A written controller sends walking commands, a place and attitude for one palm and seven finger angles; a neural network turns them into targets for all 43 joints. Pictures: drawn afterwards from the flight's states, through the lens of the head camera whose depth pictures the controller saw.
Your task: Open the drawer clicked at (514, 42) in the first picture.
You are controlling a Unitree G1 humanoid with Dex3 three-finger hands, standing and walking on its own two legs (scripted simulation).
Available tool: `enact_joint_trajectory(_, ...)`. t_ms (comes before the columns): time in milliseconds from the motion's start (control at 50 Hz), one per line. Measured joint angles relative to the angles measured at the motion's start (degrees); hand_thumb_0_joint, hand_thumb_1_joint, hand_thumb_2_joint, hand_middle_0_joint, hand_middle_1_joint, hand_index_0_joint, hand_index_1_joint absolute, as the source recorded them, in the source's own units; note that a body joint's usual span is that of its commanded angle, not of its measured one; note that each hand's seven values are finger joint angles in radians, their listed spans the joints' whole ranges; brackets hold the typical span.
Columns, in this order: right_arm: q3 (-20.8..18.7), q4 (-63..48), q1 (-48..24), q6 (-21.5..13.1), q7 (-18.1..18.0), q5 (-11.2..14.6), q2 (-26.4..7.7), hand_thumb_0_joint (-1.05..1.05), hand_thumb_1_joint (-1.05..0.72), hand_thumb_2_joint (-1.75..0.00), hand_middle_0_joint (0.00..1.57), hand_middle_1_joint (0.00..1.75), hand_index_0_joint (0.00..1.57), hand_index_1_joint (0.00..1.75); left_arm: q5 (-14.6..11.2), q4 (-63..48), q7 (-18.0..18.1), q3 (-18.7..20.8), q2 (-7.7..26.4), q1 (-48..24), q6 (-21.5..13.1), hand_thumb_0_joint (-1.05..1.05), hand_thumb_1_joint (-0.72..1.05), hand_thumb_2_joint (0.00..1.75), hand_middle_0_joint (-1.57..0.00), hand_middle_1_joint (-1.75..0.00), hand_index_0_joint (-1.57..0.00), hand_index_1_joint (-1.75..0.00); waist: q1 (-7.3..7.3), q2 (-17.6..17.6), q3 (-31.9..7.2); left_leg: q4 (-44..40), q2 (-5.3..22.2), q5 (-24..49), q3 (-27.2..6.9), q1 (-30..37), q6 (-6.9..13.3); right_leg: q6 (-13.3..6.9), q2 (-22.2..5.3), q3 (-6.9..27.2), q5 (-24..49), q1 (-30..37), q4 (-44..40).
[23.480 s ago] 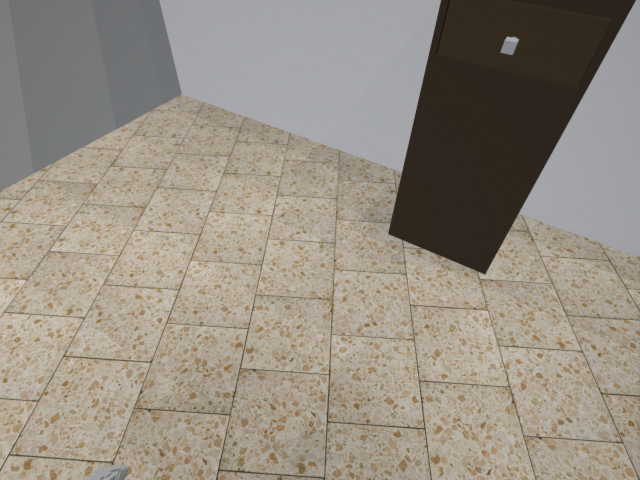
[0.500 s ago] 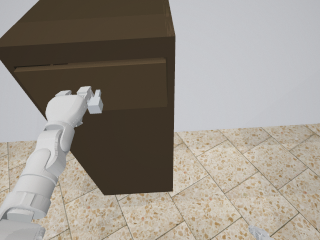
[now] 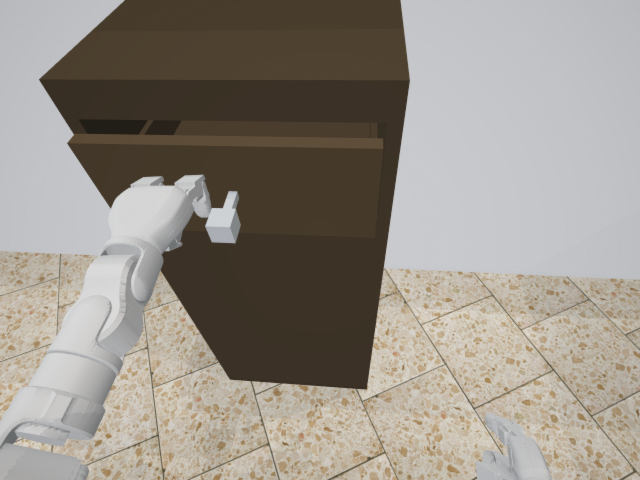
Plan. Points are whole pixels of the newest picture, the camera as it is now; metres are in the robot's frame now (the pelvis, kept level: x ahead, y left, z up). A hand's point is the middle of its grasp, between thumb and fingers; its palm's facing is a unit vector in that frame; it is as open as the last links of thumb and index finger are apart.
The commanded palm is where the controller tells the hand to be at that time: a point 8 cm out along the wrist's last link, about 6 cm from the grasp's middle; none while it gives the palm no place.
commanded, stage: pull the drawer open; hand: left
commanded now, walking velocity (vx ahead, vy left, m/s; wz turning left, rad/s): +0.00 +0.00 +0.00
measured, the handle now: (227, 215) +0.40 +0.17 +0.11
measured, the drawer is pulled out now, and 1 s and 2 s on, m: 0.04 0.05 0.05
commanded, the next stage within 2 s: open the thumb to release the handle in 1.44 s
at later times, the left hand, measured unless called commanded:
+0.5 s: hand (165, 290) +0.30 +0.22 +0.09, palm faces +0.06 -0.11 -0.99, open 5.6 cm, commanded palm +0.26 +0.22 +0.16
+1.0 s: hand (128, 392) +0.18 +0.21 +0.10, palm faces +0.04 -0.12 -0.99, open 4.8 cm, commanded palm +0.14 +0.21 +0.16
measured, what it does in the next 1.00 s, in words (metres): stands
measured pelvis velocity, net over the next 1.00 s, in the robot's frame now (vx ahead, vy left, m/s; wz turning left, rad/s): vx -0.04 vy -0.02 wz -0.02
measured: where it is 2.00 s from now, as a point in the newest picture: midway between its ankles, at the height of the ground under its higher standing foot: outside the picture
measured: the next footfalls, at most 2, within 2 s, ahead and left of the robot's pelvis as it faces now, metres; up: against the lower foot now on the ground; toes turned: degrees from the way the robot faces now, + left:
none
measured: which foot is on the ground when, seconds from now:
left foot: down 0.00-1.00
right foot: down 0.00-1.00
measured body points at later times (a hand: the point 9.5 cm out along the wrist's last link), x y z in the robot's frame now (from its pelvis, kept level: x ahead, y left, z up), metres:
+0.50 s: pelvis -0.02 +0.01 +0.00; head -0.01 -0.03 +0.45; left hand +0.29 +0.23 +0.15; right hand +0.13 -0.24 -0.12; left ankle -0.04 +0.09 -0.73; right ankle -0.05 -0.10 -0.73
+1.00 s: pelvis -0.04 -0.02 +0.00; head -0.05 -0.05 +0.45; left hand +0.17 +0.22 +0.15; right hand +0.20 -0.20 -0.08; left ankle -0.04 +0.09 -0.73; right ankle -0.05 -0.10 -0.73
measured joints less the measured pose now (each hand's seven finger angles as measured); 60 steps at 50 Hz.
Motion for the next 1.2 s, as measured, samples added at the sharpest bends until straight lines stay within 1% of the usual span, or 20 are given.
enact_joint_trajectory(120, -0.07, 0.29, 2.09, 0.73, -0.03, 0.11, 0.03, 0.01, -0.91, -0.90, 0.20, 0.30, 0.21, 0.30, 0.00, 3.39, -0.76, 0.41, 0.00, -2.96, -1.64, 0.00, 0.89, 0.90, -0.41, -1.35, -0.41, -1.34, -0.43, -0.25, 0.40, 1.01, -0.06, 0.26, -0.18, -1.18, -0.07, -0.09, -0.07, -0.29, 0.22, -1.13, 1.07)
enact_joint_trajectory(180, -0.30, 0.16, 3.10, 0.96, 0.23, 0.01, 0.05, 0.01, -0.91, -0.90, 0.20, 0.30, 0.21, 0.30, 0.10, 3.42, -0.88, 0.63, 0.02, -2.63, -2.68, 0.01, 0.89, 0.90, -0.41, -1.35, -0.41, -1.34, -0.90, -0.34, 0.60, 1.33, 0.04, 0.51, 0.16, -1.66, -0.07, -0.10, 0.02, 0.01, 0.54, -1.77, 1.47)
enact_joint_trajectory(240, -0.59, -0.27, 3.89, 1.11, 0.62, -0.11, 0.00, 0.01, -0.91, -0.90, 0.20, 0.30, 0.21, 0.30, -0.19, 1.09, -0.26, 1.22, -0.68, 0.25, -3.47, 0.01, 0.89, 0.90, -0.41, -1.35, -0.40, -1.35, -1.54, -0.16, 0.67, 1.34, 0.23, 0.73, 0.88, -1.69, 0.00, -0.03, 0.19, 0.71, 0.95, -2.11, 1.66)
enact_joint_trajectory(300, -0.80, -0.79, 4.46, 1.01, 1.00, -0.21, 0.05, 0.01, -0.91, -0.90, 0.20, 0.30, 0.20, 0.30, -0.30, -1.67, 1.29, 3.88, -1.09, 3.99, -3.35, 0.00, 0.89, 0.90, -0.41, -1.35, -0.37, -1.34, -2.16, -0.01, 0.54, 1.10, 0.44, 0.90, 1.80, -1.35, 0.08, 0.06, 0.39, 1.62, 1.27, -2.23, 1.80)
enact_joint_trajectory(360, -0.96, -1.14, 4.66, 0.64, 1.54, -0.21, 0.04, 0.01, -0.91, -0.90, 0.20, 0.30, 0.20, 0.30, 0.54, -4.45, 2.98, 4.57, -1.01, 7.87, -2.31, 0.00, 0.89, 0.90, -0.41, -1.35, -0.30, -1.28, -2.60, 0.22, 0.39, 0.84, 0.58, 0.99, 2.51, -0.89, 0.13, 0.14, 0.53, 2.32, 1.45, -2.13, 1.86)
enact_joint_trajectory(420, -1.12, -1.50, 4.51, 0.12, 2.02, -0.15, 0.00, 0.01, -0.91, -0.90, 0.20, 0.30, 0.20, 0.30, -0.09, -8.38, 3.79, 5.28, -1.61, 12.30, -0.73, 0.00, 0.89, 0.90, -0.41, -1.35, -0.25, -1.22, -2.66, 0.56, 0.43, 0.37, 0.63, 1.09, 2.98, -0.04, 0.21, 0.24, 0.58, 2.81, 1.60, -1.52, 1.62)
enact_joint_trajectory(480, -1.12, -1.76, 4.29, -0.40, 2.22, -0.20, -0.14, 0.01, -0.91, -0.90, 0.20, 0.30, 0.20, 0.30, -0.98, -13.77, 4.26, 5.22, -1.90, 17.65, -0.08, 0.00, 0.89, 0.90, -0.41, -1.35, -0.25, -1.22, -2.11, 0.86, 0.21, -0.19, 0.53, 1.19, 3.05, 1.02, 0.28, 0.33, 0.49, 2.92, 1.62, -0.52, 1.22)
enact_joint_trajectory(520, -1.13, -1.72, 3.88, -0.82, 2.36, -0.25, -0.29, 0.01, -0.91, -0.90, 0.20, 0.30, 0.20, 0.30, -0.95, -17.11, 4.60, 4.56, -2.42, 20.56, 0.68, 0.00, 0.88, 0.90, -0.41, -1.35, -0.27, -1.23, -1.36, 1.06, 0.17, -0.37, 0.35, 1.24, 2.76, 1.69, 0.31, 0.38, 0.30, 2.64, 1.52, 0.26, 1.06)
enact_joint_trajectory(560, -0.94, -1.57, 2.99, -1.07, 2.47, -0.28, -0.43, 0.01, -0.91, -0.90, 0.20, 0.30, 0.20, 0.30, -0.96, -20.02, 4.84, 3.65, -2.68, 23.14, 0.63, 0.01, 0.88, 0.90, -0.41, -1.35, -0.29, -1.25, -0.49, 1.22, 0.30, -0.51, 0.19, 1.32, 2.43, 2.38, 0.30, 0.37, 0.13, 2.32, 1.44, 1.06, 0.92)
enact_joint_trajectory(660, -0.08, -1.38, -0.39, -1.55, 2.47, -0.54, -0.22, 0.01, -0.91, -0.90, 0.20, 0.30, 0.20, 0.30, -0.14, -24.11, 5.01, 0.54, -3.37, 26.32, 0.85, 0.01, 0.88, 0.90, -0.42, -1.35, -0.36, -1.30, 1.57, 1.34, 0.93, -0.72, -0.17, 1.72, 1.48, 3.69, 0.12, 0.19, -0.25, 1.36, 1.39, 2.62, 0.85)
enact_joint_trajectory(760, 1.16, -1.90, -3.61, -1.68, 2.55, -0.85, 0.99, 0.01, -0.91, -0.90, 0.20, 0.30, 0.20, 0.30, 0.41, -26.34, 4.73, 0.24, -3.11, 28.43, 1.08, 0.01, 0.88, 0.90, -0.42, -1.35, -0.39, -1.33, 2.70, 1.26, 1.29, -1.34, -0.01, 2.25, 0.99, 4.96, -0.31, -0.22, -0.11, 0.88, 1.70, 3.89, 0.42)
enact_joint_trajectory(820, 1.82, -2.36, -4.62, -1.70, 2.76, -1.12, 1.66, 0.01, -0.91, -0.90, 0.20, 0.30, 0.20, 0.30, 0.19, -28.04, 4.27, 0.85, -3.04, 29.98, 1.38, 0.01, 0.88, 0.90, -0.42, -1.35, -0.40, -1.34, 3.06, 1.29, 1.44, -1.81, 0.20, 2.54, 0.80, 5.75, -0.60, -0.50, 0.10, 0.70, 1.97, 4.67, -0.02)
enact_joint_trajectory(900, 2.74, -2.85, -4.91, -1.54, 3.12, -1.28, 2.06, 0.01, -0.91, -0.90, 0.20, 0.30, 0.20, 0.30, -0.44, -31.12, 3.54, 2.40, -2.82, 33.93, 1.57, 0.01, 0.88, 0.90, -0.42, -1.35, -0.41, -1.35, 3.15, 1.41, 1.53, -2.45, 0.66, 2.83, 0.80, 6.76, -0.96, -0.84, 0.54, 0.73, 2.40, 5.65, -0.75)
enact_joint_trajectory(1000, 3.36, -3.16, -3.88, -1.36, 3.15, -1.56, 1.49, 0.01, -0.91, -0.90, 0.20, 0.30, 0.21, 0.30, -1.01, -34.48, 3.21, 4.13, -1.93, 39.69, 1.34, 0.01, 0.88, 0.90, -0.41, -1.35, -0.41, -1.35, 3.27, 1.39, 2.10, -2.75, 1.26, 3.00, 0.89, 7.42, -1.40, -1.23, 1.13, 0.81, 2.84, 6.31, -1.28)
enact_joint_trajectory(1100, 2.98, -3.12, -2.05, -1.84, 2.64, -1.96, 0.14, 0.01, -0.91, -0.90, 0.20, 0.30, 0.21, 0.30, -1.62, -37.61, 4.25, 5.74, -1.30, 45.16, -0.02, 0.01, 0.88, 0.90, -0.42, -1.35, -0.41, -1.35, 3.39, 1.52, 2.60, -2.19, 1.77, 2.88, 0.88, 7.10, -1.69, -1.48, 1.64, 0.77, 3.09, 6.19, -1.29)
enact_joint_trajectory(1200, 2.20, -3.23, -0.25, -2.49, 2.38, -2.07, -1.07, 0.01, -0.91, -0.90, 0.20, 0.30, 0.20, 0.30, -2.25, -41.09, 6.36, 7.62, -0.98, 50.92, -1.75, 0.01, 0.88, 0.90, -0.42, -1.35, -0.42, -1.35, 3.28, 1.69, 2.25, -1.26, 2.16, 2.51, 1.13, 6.19, -1.83, -1.57, 2.03, 0.98, 3.10, 5.34, -0.78)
